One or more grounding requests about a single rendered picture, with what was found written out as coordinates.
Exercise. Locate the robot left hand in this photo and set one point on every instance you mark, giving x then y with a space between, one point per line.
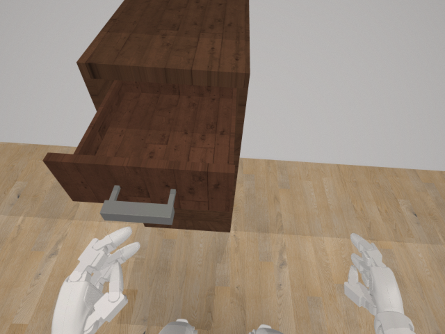
81 293

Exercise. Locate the robot right forearm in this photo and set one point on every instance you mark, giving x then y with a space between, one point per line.
393 323

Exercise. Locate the handle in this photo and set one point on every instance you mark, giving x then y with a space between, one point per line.
138 212

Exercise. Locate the drawer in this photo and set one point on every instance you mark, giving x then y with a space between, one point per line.
149 138

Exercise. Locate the robot right hand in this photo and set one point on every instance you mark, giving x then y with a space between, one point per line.
379 279

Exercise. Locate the cabinet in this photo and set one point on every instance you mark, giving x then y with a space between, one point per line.
190 42

